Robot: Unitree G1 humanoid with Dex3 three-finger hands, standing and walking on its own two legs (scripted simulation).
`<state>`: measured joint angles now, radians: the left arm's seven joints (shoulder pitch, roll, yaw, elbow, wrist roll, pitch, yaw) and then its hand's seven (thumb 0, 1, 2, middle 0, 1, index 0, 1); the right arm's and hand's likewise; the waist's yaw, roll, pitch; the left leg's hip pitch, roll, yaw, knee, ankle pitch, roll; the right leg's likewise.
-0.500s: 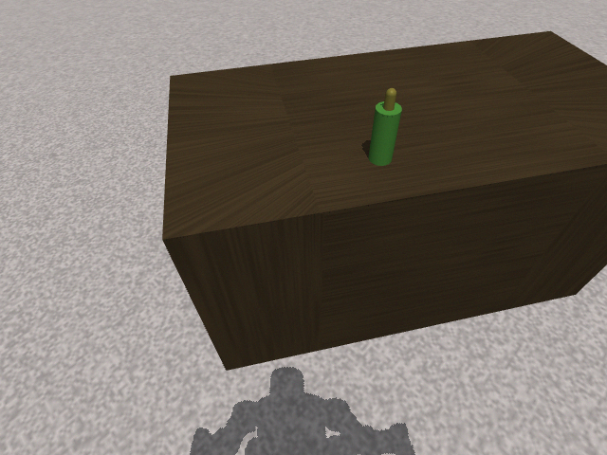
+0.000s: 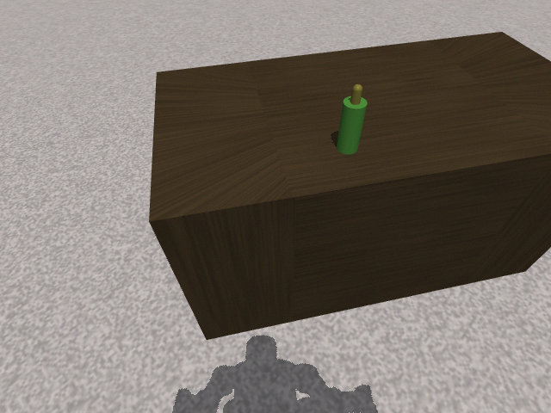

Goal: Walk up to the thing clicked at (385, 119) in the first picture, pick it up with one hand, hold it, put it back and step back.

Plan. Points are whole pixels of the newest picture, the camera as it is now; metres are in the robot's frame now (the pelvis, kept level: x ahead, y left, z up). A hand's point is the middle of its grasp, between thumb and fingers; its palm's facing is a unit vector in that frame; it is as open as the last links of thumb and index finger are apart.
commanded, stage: stand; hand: right
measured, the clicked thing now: (352, 118) +0.75 -0.17 +0.00
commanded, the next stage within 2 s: walk up in 0.62 s
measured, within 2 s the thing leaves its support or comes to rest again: neither
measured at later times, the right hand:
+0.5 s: hand out of the picture +0.07 -0.25 -0.16, palm faces -0.03 +0.94 -0.33, open 7.4 cm
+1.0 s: hand out of the picture +0.11 -0.33 -0.17, palm faces -0.10 +0.93 -0.36, open 7.4 cm
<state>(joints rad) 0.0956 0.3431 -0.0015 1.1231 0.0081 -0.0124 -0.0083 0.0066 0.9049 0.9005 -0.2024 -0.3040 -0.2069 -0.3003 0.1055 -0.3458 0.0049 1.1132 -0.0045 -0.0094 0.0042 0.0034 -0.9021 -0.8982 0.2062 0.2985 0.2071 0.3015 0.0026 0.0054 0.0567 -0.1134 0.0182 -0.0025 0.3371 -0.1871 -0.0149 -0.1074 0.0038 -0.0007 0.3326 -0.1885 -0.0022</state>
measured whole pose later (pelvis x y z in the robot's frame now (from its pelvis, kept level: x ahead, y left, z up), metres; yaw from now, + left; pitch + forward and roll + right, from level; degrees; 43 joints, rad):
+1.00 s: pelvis +0.06 -0.06 -0.01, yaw +4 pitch -4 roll +0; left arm 0.28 0.39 0.09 0.92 0.04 -0.04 -0.06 0.01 0.91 0.90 -0.20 -0.30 -0.21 -0.30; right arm 0.32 -0.42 -0.07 0.97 -0.02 0.00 0.03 0.01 -0.90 -0.90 0.21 0.30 0.21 0.30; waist 0.02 0.05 0.08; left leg -0.37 0.00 -0.08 1.01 -0.41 0.03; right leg -0.18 0.00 -0.08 0.52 -0.28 -0.04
